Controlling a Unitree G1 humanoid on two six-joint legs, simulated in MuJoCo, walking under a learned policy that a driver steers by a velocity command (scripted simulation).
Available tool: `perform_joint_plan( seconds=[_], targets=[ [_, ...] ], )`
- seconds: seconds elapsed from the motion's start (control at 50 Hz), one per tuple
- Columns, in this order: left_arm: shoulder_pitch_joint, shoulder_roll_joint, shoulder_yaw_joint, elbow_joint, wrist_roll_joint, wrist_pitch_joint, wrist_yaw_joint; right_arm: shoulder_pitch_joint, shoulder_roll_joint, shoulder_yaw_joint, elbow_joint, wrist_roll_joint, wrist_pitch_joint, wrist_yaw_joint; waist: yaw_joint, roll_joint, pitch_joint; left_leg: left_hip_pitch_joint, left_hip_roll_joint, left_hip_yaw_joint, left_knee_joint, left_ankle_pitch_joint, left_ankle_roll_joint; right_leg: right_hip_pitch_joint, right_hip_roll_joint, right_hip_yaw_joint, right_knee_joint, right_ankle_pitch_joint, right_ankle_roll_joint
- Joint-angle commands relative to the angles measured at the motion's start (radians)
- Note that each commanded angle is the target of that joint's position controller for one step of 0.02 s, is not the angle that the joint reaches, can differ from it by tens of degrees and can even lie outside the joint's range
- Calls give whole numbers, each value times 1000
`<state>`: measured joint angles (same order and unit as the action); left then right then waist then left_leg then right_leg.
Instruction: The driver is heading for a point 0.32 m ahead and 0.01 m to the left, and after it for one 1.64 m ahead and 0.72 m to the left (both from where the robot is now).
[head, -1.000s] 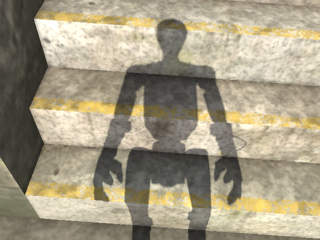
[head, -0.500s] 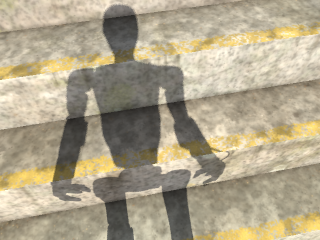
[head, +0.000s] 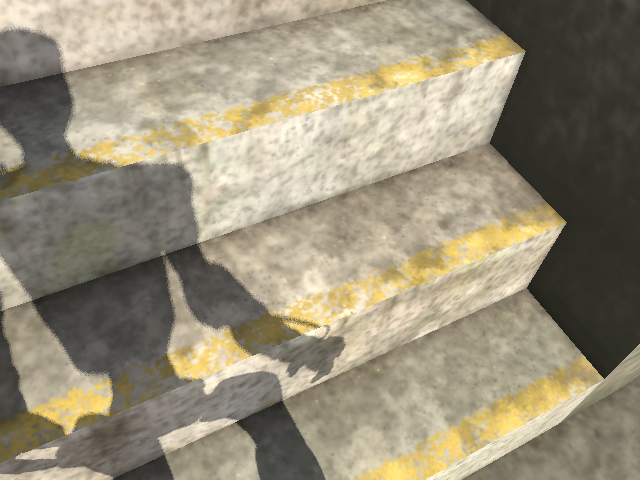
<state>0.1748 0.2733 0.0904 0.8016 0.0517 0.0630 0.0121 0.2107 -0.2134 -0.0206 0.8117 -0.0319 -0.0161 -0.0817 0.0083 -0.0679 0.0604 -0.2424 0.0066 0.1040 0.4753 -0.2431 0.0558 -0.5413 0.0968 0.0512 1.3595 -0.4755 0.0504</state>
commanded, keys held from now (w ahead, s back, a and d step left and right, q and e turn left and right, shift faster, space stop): e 0.32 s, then no key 0.02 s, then q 0.64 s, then w+q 0.02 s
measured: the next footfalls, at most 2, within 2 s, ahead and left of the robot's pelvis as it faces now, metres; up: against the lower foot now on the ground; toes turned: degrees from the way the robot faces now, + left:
right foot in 0.28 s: -0.04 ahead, -0.15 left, +0.00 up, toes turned -13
left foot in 0.88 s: -0.09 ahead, +0.06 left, +0.00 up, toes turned +1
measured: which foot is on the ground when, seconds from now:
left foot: down 0.00-0.28, up 0.30-0.86, down 0.88-1.00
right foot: up 0.00-0.26, down 0.28-0.88, up 0.90-1.00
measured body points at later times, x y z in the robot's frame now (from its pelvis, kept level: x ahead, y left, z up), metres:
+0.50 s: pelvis -0.07 -0.07 +0.00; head -0.06 -0.10 +0.45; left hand +0.17 +0.14 -0.07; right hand -0.02 -0.37 -0.12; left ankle -0.05 +0.08 -0.66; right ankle -0.08 -0.14 -0.74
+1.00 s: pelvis -0.12 -0.03 +0.00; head -0.09 +0.00 +0.45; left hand +0.04 +0.27 -0.10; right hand +0.02 -0.31 -0.09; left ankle -0.13 +0.06 -0.74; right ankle -0.12 -0.16 -0.67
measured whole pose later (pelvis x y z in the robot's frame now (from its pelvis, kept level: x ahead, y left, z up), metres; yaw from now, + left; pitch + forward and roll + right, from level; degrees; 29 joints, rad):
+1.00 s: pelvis -0.12 -0.03 +0.00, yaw +2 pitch +2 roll -2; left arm 0.10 0.33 0.09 0.73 0.02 0.04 0.07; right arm 0.18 -0.30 -0.05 0.76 -0.02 -0.01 -0.02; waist 0.00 -0.03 0.03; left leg -0.26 -0.02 -0.01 0.49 -0.27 0.05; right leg -0.53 0.01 0.00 1.03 -0.44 0.04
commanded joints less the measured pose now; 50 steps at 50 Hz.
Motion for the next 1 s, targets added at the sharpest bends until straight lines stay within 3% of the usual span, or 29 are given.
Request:
perform_joint_plan(
  seconds=[0.02, 0.1, 0.16, 0.18, 0.24, 0.26, 0.28, 0.3, 0.32, 0.34, 0.36, 0.38, 0.4, 0.42, 0.48, 0.52, 0.56, 0.6, 0.66, 0.72, 0.8, 0.84, 0.86, 0.88, 0.9, 0.92, 0.94, 0.98, 1.0],
  targets=[
    [16, 69, 19, -79, -11, 21, -28, 23, -128, -35, -64, -3, -4, 5, 1, 198, -76, 80, 232, -102, -94, 616, 180, -34, -15, -27, 38, 59, 44],
    [-20, 46, 3, -118, -9, 19, -40, 59, -177, -59, -74, 2, -4, 11, -22, 246, -102, 168, 269, -83, -106, 568, 151, 36, -57, -49, -312, 7, 41],
    [-31, 50, -3, -140, -26, 19, -38, 22, -194, -68, -101, -3, -10, 19, -34, 287, -131, 135, 287, -53, -88, 500, 125, 188, -75, -104, -540, -10, 6],
    [-128, 54, -5, -208, -101, 19, -16, -37, -253, -85, -138, 19, -3, 6, -47, 305, -139, 128, 331, -99, -107, 473, 138, 152, -119, -98, -574, 41, 24],
    [-29, 73, 0, -200, -86, 28, -2, -29, -228, -79, -128, 42, 17, -11, -16, 246, -161, 110, 346, -100, -65, 341, 107, 270, -113, -142, -835, 172, -36],
    [21, 89, 8, -187, -81, 24, -2, 12, -226, -81, -105, 44, 19, -8, -8, 216, -155, 62, 317, -56, -21, 225, 57, 344, -86, -148, -913, 231, -68],
    [90, 129, 25, -165, -82, 26, 9, 43, -189, -70, -95, 27, 18, 4, 8, 114, -151, -68, 266, 9, 104, 60, -13, 478, -101, -74, -992, 293, -111],
    [129, 277, 62, -170, -77, 28, 36, 9, -111, -44, -154, -12, 15, 13, 7, -258, -137, -407, 84, 141, 424, -317, -140, 602, -380, 346, -1012, 566, -274],
    [109, 264, 54, -221, -24, 0, 29, -121, -152, -58, -179, -3, 12, 7, 95, -191, -185, -419, -1, -65, 784, -475, -166, 450, -495, 490, -1067, 642, -450],
    [17, 233, 35, -236, -9, -33, 23, -104, -189, -72, -177, 17, 16, 16, 34, -98, -162, -460, 19, -140, 869, -389, -152, 420, -466, 366, -1056, 650, -420],
    [-63, 191, 23, -245, -25, -52, 21, -66, -183, -74, -145, 31, 21, 18, -6, -77, -126, -456, 32, -134, 874, -300, -142, 391, -397, 242, -1034, 645, -344],
    [-97, 136, 4, -239, -37, -69, 14, -54, -209, -85, -116, 30, 20, 5, -24, -30, -113, -458, 56, -145, 787, -211, -137, 392, -337, 179, -1013, 601, -278],
    [-114, 91, -12, -221, -46, -75, 11, -16, -208, -88, -95, 19, 22, -3, -41, -54, -120, -394, 53, -129, 786, -147, -142, 358, -302, 120, -1002, 643, -248],
    [-111, 55, -29, -210, -40, -78, 8, 12, -186, -85, -78, 17, 23, -2, -50, -74, -138, -316, 46, -119, 795, -103, -147, 316, -277, 76, -999, 665, -244],
    [-106, 12, -52, -169, -19, -88, 13, 15, -131, -64, -60, 36, 27, 11, -41, -74, -120, -203, 59, -141, 559, -60, -155, 286, -253, 23, -1031, 548, -243],
    [-107, 44, -44, -157, -18, -87, 22, -63, -117, -46, -81, 32, 24, 26, -1, -68, -98, -160, 69, -142, 373, -100, -149, 305, -284, 71, -1064, 404, -251],
    [-85, 116, -22, -141, -23, -78, 29, -90, -166, -52, -99, 39, 23, 37, 26, -72, -79, -166, 61, -119, 319, -188, -138, 336, -330, 142, -1077, 318, -280],
    [-66, 150, -7, -136, -35, -74, 33, -87, -193, -57, -100, 47, 19, 41, 40, -42, -58, -225, 64, -122, 317, -235, -123, 389, -380, 214, -1084, 285, -313],
    [-76, 152, -1, -150, -37, -66, 53, -111, -160, -43, -107, 36, 13, 48, 37, 22, -95, -273, 70, -130, 342, -285, -117, 484, -428, 243, -1055, 478, -334],
    [-105, 141, 1, -166, -32, -55, 55, -93, -151, -38, -95, 41, 17, 55, 17, 15, -155, -226, 61, -103, 348, -294, -115, 492, -417, 162, -1028, 675, -338],
    [-124, 148, 7, -176, -34, -41, 52, -65, -152, -34, -82, 46, 30, 70, -8, -27, -201, -116, 38, -59, 256, -216, -94, 454, -399, 59, -1013, 698, -323],
    [-128, 173, 19, -167, -51, -32, 70, -41, -155, -31, -75, 37, 23, 70, -29, -36, -198, -33, 21, -31, 85, -109, -58, 418, -390, 13, -990, 615, -283],
    [-100, 173, 24, -148, -64, -28, 70, -5, -182, -42, -64, 40, 23, 69, -38, -45, -194, 25, 8, -31, -4, -27, -25, 383, -360, -28, -959, 518, -236],
    [-80, 144, 19, -139, -64, -31, 67, 23, -229, -57, -58, 34, 27, 63, -46, 15, -176, 120, 45, -110, -87, 51, 24, 266, -314, -85, -865, 380, -158],
    [-78, 62, -1, -154, -31, -37, 58, 45, -310, -79, -67, 32, 34, 47, -27, 253, -162, 243, 258, -402, -141, 249, 123, 19, -206, -196, -622, 80, -53],
    [-212, 81, 1, -210, -22, -46, 70, 49, -360, -92, -101, -24, 16, 58, -97, 337, -130, 162, 438, -679, -209, 385, 316, -139, -64, -102, -387, -182, -1],
    [-212, 125, 14, -200, -27, -46, 64, -6, -334, -89, -119, -27, -10, 64, -67, 202, -132, 145, 394, -584, -209, 386, 309, -145, -90, 13, -222, -137, 2],
    [-105, 148, 27, -139, -33, -42, 63, -116, -287, -86, -145, 12, -26, 62, 8, 118, -119, 113, 257, -419, -159, 359, 175, -144, -110, 38, -198, 32, 9],
    [-103, 163, 30, -145, -20, -48, 61, -126, -261, -77, -151, 28, -21, 55, 10, 109, -130, 118, 234, -414, -160, 292, 161, -154, -110, 32, -196, 90, 21]
  ],
)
